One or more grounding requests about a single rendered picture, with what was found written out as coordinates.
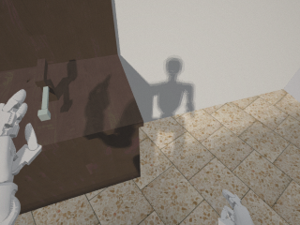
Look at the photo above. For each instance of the right robot hand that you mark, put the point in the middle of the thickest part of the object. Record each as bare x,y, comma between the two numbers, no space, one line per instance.
238,215

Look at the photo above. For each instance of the robot left forearm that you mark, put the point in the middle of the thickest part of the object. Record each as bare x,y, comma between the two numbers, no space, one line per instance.
10,206

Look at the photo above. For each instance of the left robot hand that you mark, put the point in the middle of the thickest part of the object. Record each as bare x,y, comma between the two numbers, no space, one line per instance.
11,114

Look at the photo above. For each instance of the tap lever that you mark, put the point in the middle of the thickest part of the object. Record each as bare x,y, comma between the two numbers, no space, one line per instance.
44,113

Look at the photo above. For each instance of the counter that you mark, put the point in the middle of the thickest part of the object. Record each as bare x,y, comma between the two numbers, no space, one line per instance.
92,140

